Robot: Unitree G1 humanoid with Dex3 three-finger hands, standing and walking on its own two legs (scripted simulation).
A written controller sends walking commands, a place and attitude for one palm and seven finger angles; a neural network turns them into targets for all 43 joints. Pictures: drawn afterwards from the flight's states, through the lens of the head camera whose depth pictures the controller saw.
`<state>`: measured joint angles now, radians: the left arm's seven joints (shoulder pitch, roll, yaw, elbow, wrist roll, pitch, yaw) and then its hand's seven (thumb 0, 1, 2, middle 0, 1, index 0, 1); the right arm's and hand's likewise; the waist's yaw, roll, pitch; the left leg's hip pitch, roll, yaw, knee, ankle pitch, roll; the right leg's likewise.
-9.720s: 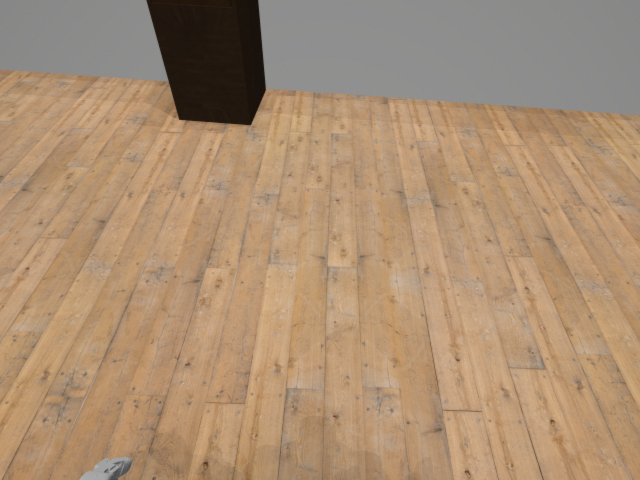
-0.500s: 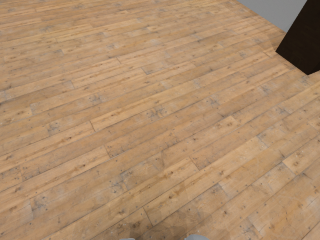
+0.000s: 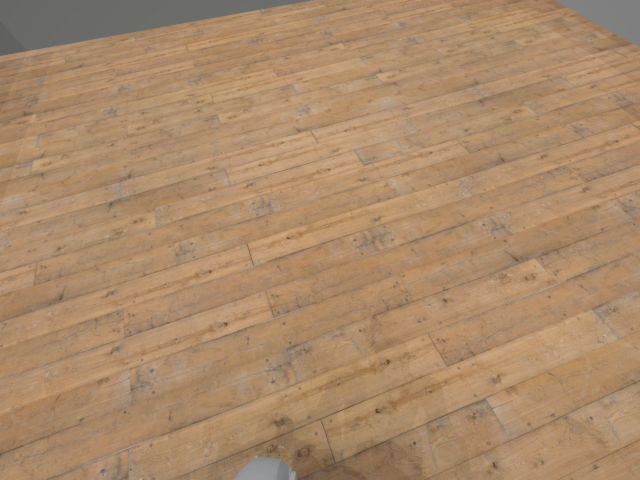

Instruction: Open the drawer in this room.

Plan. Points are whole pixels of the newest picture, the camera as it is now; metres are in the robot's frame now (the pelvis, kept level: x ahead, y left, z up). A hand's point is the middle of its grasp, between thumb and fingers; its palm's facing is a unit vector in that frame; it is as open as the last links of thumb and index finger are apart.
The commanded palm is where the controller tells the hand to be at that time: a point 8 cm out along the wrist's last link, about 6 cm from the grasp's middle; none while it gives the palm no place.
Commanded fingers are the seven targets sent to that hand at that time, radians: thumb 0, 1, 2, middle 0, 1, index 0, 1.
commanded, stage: turn or walk to find it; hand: left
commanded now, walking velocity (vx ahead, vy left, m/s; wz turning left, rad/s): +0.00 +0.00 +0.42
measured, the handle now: out of the picture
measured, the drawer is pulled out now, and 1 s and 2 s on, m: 0.00 0.00 0.00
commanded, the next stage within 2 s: none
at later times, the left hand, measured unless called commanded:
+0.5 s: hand out of the picture -0.01 +0.29 -0.18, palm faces +0.23 -0.95 -0.22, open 7.4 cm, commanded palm none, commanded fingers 0.00 0.90 0.90 -0.20 -0.30 -0.20 -0.30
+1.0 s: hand out of the picture +0.01 +0.22 -0.15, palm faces +0.35 -0.90 -0.27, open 7.4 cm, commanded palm none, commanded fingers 0.00 0.90 0.90 -0.20 -0.30 -0.20 -0.30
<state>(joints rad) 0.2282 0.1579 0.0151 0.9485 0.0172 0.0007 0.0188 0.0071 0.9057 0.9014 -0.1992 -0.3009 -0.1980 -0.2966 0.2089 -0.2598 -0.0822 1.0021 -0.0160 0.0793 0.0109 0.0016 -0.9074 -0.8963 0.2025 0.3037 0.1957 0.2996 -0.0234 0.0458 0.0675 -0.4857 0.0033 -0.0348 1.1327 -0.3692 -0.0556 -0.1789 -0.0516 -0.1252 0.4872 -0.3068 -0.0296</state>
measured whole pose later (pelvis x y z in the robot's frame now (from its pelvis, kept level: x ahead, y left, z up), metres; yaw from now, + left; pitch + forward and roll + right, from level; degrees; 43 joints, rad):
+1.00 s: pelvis -0.03 +0.00 +0.00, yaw +23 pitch +0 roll +1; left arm 0.14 0.17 0.02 0.91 0.01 0.02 0.02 0.01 0.91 0.90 -0.20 -0.30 -0.20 -0.30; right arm 0.29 -0.24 -0.09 1.00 -0.02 0.08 0.00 0.00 -0.91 -0.90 0.20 0.30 0.20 0.30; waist -0.06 0.06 0.05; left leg -0.46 -0.07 -0.06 0.98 -0.43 -0.02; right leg -0.21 -0.03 -0.08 0.51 -0.30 -0.03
